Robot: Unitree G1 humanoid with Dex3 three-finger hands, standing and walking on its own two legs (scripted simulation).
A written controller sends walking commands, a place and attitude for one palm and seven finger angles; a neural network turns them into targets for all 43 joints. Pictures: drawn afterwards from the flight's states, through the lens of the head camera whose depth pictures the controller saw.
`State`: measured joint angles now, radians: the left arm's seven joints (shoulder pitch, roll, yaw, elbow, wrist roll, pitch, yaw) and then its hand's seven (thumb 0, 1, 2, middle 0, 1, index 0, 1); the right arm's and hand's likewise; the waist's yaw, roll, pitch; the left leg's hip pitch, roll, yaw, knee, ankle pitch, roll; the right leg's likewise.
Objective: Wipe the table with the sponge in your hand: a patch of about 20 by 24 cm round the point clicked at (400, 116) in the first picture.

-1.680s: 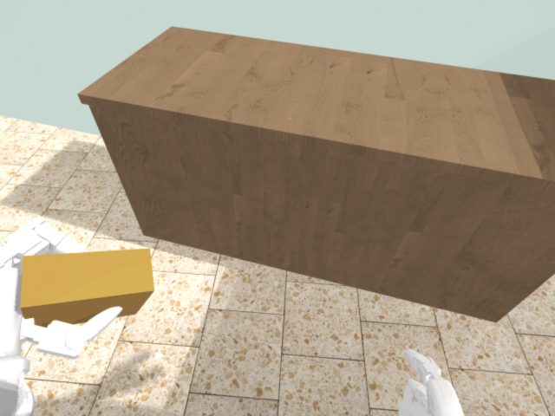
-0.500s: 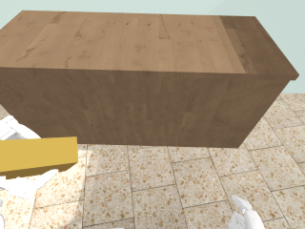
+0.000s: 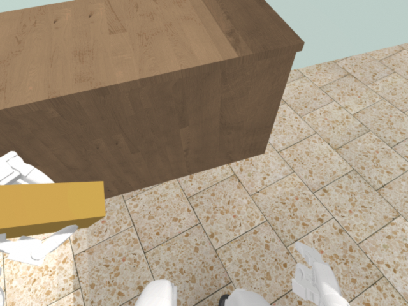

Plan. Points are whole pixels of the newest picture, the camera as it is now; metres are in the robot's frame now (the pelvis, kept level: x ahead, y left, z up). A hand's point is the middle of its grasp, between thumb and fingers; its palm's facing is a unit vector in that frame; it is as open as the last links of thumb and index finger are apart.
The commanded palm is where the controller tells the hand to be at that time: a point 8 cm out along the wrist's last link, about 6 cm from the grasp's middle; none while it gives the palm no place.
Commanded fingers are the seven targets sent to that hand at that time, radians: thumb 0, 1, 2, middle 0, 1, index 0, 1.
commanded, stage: take the last steps up to it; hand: left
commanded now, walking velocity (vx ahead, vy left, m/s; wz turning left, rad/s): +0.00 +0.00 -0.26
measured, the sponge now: (66, 209) +0.24 +0.20 +0.14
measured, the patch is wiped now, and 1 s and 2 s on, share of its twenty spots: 0.00 0.00 0.00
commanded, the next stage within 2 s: none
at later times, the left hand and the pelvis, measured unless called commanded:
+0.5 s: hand (38, 224) +0.20 +0.21 +0.17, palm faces +0.40 -0.82 -0.41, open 9.2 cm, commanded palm +0.17 +0.24 +0.19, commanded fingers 0.00 0.10 1.30 -1.20 -1.60 -1.20 -1.60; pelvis -0.01 -0.03 +0.01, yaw -4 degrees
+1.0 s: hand (104, 153) +0.30 +0.15 +0.18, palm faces +0.32 -0.83 -0.45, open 9.3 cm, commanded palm +0.25 +0.20 +0.19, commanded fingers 0.00 0.10 1.30 -1.20 -1.60 -1.20 -1.60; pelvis +0.07 -0.07 +0.01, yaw -5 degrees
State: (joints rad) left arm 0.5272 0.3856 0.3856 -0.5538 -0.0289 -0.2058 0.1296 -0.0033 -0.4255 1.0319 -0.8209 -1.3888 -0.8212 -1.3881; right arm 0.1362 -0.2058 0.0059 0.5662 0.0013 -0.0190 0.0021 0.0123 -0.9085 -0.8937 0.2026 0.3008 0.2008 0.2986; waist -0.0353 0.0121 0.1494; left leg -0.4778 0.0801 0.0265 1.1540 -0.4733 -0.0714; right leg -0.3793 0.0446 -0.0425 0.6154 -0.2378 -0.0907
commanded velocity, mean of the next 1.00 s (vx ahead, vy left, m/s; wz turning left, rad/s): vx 0.28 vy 0.08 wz -0.03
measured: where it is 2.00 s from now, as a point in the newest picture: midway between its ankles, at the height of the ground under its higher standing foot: (229, 264)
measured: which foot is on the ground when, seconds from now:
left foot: up 0.00-0.22, down 0.24-0.56, up 0.58-1.00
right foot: down 0.00-0.26, up 0.28-0.52, down 0.54-1.00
